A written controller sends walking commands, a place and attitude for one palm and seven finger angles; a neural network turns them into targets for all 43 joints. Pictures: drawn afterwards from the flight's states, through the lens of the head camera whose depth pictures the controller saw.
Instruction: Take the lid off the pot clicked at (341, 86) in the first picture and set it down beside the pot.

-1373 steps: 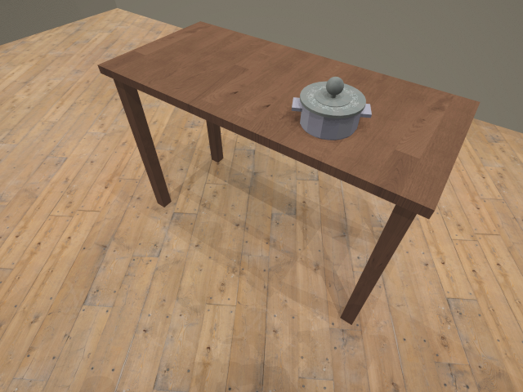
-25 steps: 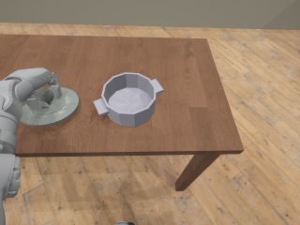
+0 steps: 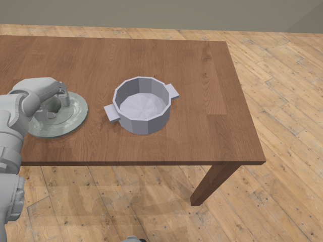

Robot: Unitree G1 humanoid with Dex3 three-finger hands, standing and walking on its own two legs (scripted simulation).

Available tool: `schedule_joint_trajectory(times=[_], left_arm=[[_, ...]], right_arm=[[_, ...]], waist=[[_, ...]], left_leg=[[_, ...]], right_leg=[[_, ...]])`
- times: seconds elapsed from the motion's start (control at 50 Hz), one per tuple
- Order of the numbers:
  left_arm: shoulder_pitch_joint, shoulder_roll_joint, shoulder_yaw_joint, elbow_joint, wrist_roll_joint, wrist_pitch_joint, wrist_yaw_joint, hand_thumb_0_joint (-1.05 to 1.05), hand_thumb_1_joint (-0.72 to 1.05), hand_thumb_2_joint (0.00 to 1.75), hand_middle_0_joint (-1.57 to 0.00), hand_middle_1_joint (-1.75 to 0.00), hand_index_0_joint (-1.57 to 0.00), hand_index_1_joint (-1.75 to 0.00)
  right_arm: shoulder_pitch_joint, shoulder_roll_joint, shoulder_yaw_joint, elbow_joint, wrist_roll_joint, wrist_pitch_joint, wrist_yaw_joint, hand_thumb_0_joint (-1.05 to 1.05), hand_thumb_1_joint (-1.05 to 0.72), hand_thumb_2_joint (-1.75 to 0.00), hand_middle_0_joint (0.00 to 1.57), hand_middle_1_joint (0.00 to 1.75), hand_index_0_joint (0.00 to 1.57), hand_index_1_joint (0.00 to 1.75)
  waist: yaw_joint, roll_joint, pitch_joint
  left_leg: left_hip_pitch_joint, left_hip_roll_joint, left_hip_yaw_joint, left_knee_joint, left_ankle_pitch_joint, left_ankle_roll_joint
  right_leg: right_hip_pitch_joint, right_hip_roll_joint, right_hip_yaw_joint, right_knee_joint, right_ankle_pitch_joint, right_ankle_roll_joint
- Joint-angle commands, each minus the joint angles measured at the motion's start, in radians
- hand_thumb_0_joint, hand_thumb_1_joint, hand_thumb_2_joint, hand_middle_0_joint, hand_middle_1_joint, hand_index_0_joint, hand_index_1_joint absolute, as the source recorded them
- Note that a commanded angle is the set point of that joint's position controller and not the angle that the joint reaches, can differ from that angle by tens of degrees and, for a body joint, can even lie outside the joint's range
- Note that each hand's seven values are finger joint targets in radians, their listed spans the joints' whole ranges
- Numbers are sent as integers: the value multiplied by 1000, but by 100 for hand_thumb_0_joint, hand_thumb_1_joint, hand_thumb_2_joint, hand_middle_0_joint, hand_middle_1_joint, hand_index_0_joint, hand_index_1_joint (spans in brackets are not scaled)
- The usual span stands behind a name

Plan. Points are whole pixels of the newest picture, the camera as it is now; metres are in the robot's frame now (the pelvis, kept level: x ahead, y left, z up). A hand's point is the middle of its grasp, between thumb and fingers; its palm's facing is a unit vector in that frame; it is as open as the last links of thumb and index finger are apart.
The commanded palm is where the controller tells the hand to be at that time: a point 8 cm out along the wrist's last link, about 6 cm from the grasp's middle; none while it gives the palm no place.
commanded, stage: open the fingers wide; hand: left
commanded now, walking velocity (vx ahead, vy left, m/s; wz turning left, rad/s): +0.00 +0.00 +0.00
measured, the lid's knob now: (52, 104) +0.46 +0.29 +0.04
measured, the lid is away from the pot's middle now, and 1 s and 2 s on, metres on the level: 0.24 0.24 0.24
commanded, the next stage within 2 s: raise the empty hand in 0.78 s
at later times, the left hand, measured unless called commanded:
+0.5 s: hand (45, 106) +0.43 +0.29 +0.07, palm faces -0.41 -0.07 -0.91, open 9.6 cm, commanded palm +0.44 +0.29 +0.12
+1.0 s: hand (41, 107) +0.42 +0.30 +0.07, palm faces -0.41 -0.07 -0.91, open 11.0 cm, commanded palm +0.44 +0.29 +0.14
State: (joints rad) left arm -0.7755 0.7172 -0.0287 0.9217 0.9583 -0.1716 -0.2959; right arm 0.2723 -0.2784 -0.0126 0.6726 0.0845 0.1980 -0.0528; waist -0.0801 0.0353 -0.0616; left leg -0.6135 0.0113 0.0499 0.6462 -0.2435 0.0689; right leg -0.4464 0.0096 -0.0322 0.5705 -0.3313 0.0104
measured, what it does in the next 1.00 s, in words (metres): stands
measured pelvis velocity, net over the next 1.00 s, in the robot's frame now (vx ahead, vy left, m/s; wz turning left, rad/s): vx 0.00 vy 0.00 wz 0.00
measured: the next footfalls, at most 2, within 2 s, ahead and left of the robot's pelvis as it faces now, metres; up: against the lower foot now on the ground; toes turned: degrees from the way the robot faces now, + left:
none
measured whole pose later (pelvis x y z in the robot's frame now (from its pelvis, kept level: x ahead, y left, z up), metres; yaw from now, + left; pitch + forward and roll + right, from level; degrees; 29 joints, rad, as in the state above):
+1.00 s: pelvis +0.00 +0.00 +0.00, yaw +0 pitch +11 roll -3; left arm -0.76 0.73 -0.02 0.88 0.94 -0.17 -0.33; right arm 0.26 -0.28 -0.01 0.66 0.09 0.21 -0.06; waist -0.07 0.04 -0.06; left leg -0.59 0.01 0.04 0.64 -0.24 0.07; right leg -0.42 0.01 -0.04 0.56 -0.33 0.01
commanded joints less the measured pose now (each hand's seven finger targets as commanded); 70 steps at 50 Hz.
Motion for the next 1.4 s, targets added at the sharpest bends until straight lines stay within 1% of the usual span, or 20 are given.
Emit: schedule_joint_trajectory(times=[0.0,0.08,0.16,0.24,0.36,0.46,0.54,0.62,0.74,0.88,0.92,1.0,1.06,1.08,1.12,1.16,1.22,1.28,1.34,1.38], left_arm=[[-492,318,99,-215,-19,10,57,0,43,79,-70,-96,-67,-94],[-507,294,78,-216,-24,16,51,0,34,78,-64,-93,-62,-92],[-476,352,122,-183,-20,16,50,0,26,77,-59,-90,-57,-89],[-470,273,55,-140,-20,25,39,0,18,76,-53,-87,-52,-86],[-496,311,81,-210,-13,8,31,0,5,74,-45,-83,-45,-83],[-427,289,76,-130,-23,19,27,0,-5,74,-39,-79,-39,-79],[-443,321,92,-124,-20,21,24,0,-6,75,-39,-78,-39,-78],[-493,353,116,-229,-17,-1,19,0,-6,75,-39,-78,-39,-78],[-382,302,93,-115,-30,9,18,0,-6,74,-39,-78,-39,-78],[-441,315,97,-221,-32,-3,13,0,-6,75,-39,-78,-39,-78],[-498,394,152,-281,-36,-12,13,0,-6,75,-39,-78,-39,-78],[-465,333,112,-231,-35,11,25,0,-6,75,-39,-78,-39,-78],[-457,302,73,-153,-39,42,10,0,-6,75,-39,-78,-39,-78],[-470,266,38,-166,-42,51,0,0,-6,75,-39,-78,-39,-78],[-535,283,49,-276,-38,46,-14,0,-6,75,-39,-78,-39,-78],[-516,312,75,-299,-34,40,-23,0,-6,75,-39,-78,-39,-78],[-506,341,105,-252,-55,39,-40,0,-6,75,-39,-78,-39,-78],[-525,308,60,-165,-55,66,-48,0,-6,75,-39,-78,-39,-78],[-601,273,21,-243,-35,68,-52,0,-6,75,-39,-78,-39,-78],[-606,306,51,-291,-28,59,-53,0,-6,75,-39,-78,-39,-78]], right_arm=[[55,-186,-56,-82,-3,-19,-6,0,-90,-90,20,30,20,30],[52,-185,-54,-82,-2,-24,-10,0,-90,-90,20,30,20,30],[50,-189,-49,-83,1,-24,-15,0,-90,-90,20,30,20,30],[51,-185,-50,-79,2,-30,-16,0,-90,-90,20,30,20,30],[56,-184,-51,-84,0,-33,-18,0,-90,-90,20,30,20,30],[58,-188,-52,-84,2,-22,-6,0,-90,-90,20,30,20,30],[62,-191,-52,-85,2,-19,-10,0,-90,-90,20,30,20,30],[53,-188,-53,-94,0,-24,-19,0,-90,-90,20,30,20,30],[53,-184,-51,-89,1,-14,-5,0,-90,-90,20,30,20,30],[47,-180,-56,-97,0,-11,-9,0,-90,-90,20,30,20,30],[38,-187,-52,-102,0,-13,-19,0,-90,-90,20,30,20,30],[30,-177,-50,-97,2,-18,-13,0,-90,-90,20,30,20,30],[29,-184,-44,-92,10,-13,-6,0,-90,-90,20,30,20,30],[20,-180,-44,-98,13,-12,-3,0,-90,-90,20,30,20,30],[8,-180,-49,-116,8,-19,3,0,-90,-90,20,30,20,30],[13,-173,-50,-122,4,-16,-1,0,-90,-90,20,30,20,30],[12,-177,-42,-125,8,-17,-7,0,-90,-90,20,30,20,30],[9,-179,-36,-111,14,-14,-8,0,-90,-90,20,30,20,30],[6,-174,-42,-117,10,-22,-3,0,-90,-90,20,30,20,30],[6,-169,-43,-127,6,-27,-4,0,-90,-90,20,30,20,30]], waist=[[-3,102,-411],[-9,101,-393],[0,61,-391],[-14,76,-337],[-3,129,-406],[0,57,-367],[-5,44,-369],[-1,104,-435],[-1,72,-337],[-7,86,-403],[2,102,-444],[3,124,-374],[-2,65,-313],[-5,57,-317],[2,125,-379],[4,130,-427],[4,58,-394],[-3,21,-290],[-1,102,-331],[6,134,-393]], left_leg=[[555,-7,-87,-29,285,19],[555,-7,-85,-29,272,22],[513,-13,-79,-33,257,24],[508,-11,-75,-32,221,24],[562,-12,-83,-25,280,21],[497,-15,-74,-23,273,21],[475,-20,-62,-16,271,28],[546,-14,-71,-16,346,28],[482,-15,-65,-15,313,24],[555,-13,-78,-11,343,29],[569,-13,-81,-23,356,31],[564,-11,-84,-37,308,24],[497,-12,-80,-53,229,22],[501,-18,-75,-55,224,25],[565,-12,-88,-52,293,22],[623,-16,-97,-43,355,25],[574,-15,-98,-66,323,28],[500,-19,-83,-93,194,29],[579,-16,-98,-94,240,24],[630,-16,-107,-90,302,21]], right_leg=[[-138,56,-37,-76,197,-63],[-140,54,-38,-77,195,-64],[-101,51,-32,-77,211,-61],[-141,53,-35,-84,176,-62],[-132,54,-34,-75,202,-66],[-124,55,-35,-71,212,-61],[-95,54,-27,-70,242,-60],[-90,53,-26,-71,271,-64],[-116,56,-34,-70,245,-61],[-111,58,-34,-76,246,-59],[-78,51,-28,-79,265,-62],[-114,53,-39,-92,212,-63],[-111,51,-39,-98,184,-61],[-103,52,-37,-104,191,-60],[-90,44,-36,-99,214,-67],[-79,51,-37,-103,235,-63],[-51,48,-39,-114,235,-61],[-67,49,-39,-133,174,-56],[-84,49,-41,-131,169,-65],[-62,50,-40,-133,191,-67]])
